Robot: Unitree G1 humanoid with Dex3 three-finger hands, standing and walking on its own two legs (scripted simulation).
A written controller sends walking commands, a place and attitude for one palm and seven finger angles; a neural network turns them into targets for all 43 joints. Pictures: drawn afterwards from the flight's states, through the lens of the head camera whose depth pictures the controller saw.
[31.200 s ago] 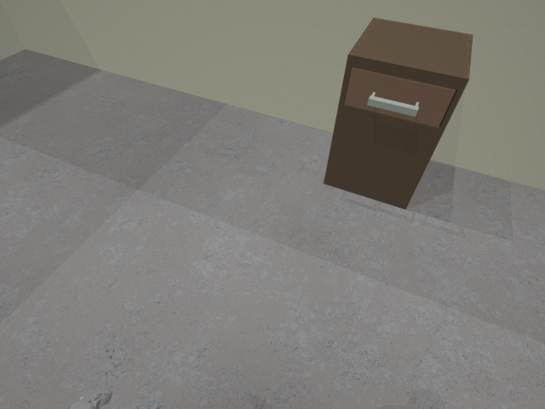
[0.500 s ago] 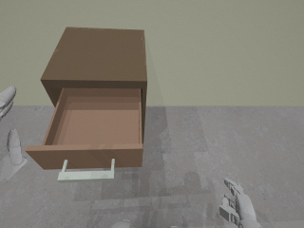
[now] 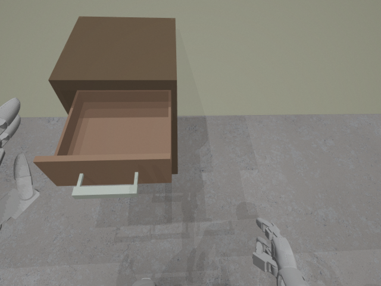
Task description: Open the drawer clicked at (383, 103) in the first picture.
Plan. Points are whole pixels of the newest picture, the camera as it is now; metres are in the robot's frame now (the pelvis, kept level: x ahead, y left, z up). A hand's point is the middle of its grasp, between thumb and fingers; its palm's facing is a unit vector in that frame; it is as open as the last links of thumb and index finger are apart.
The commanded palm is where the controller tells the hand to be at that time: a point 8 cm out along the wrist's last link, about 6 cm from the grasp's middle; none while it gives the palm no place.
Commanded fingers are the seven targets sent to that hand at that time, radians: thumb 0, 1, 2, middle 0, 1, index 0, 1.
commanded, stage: stop stepping back and stand still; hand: left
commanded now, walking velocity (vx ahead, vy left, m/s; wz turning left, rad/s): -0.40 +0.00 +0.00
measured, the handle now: (107, 184) +0.40 +0.28 -0.19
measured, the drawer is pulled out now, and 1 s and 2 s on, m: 0.30 0.30 0.30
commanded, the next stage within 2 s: let the arm hang, fingers relaxed in 0.76 s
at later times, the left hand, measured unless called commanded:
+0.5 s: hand out of the picture +0.08 +0.21 +0.18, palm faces +0.39 -0.76 -0.51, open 7.4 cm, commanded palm +0.02 +0.25 +0.19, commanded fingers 0.00 0.90 0.90 -0.20 -0.30 -0.20 -0.30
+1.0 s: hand out of the picture +0.10 +0.21 -0.02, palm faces +0.21 -0.89 -0.41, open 7.4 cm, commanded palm none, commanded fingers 0.00 0.90 0.90 -0.20 -0.30 -0.20 -0.30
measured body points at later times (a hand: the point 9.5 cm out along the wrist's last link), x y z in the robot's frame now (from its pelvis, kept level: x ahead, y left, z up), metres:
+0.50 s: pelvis -0.08 -0.04 +0.01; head -0.07 -0.04 +0.46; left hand +0.06 +0.24 +0.21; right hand +0.11 -0.27 -0.07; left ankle -0.13 +0.08 -0.73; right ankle -0.05 -0.10 -0.73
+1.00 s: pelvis -0.08 -0.04 +0.00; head -0.08 -0.05 +0.45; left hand +0.09 +0.26 +0.01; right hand +0.07 -0.27 -0.13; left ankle -0.12 +0.07 -0.73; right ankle -0.07 -0.12 -0.73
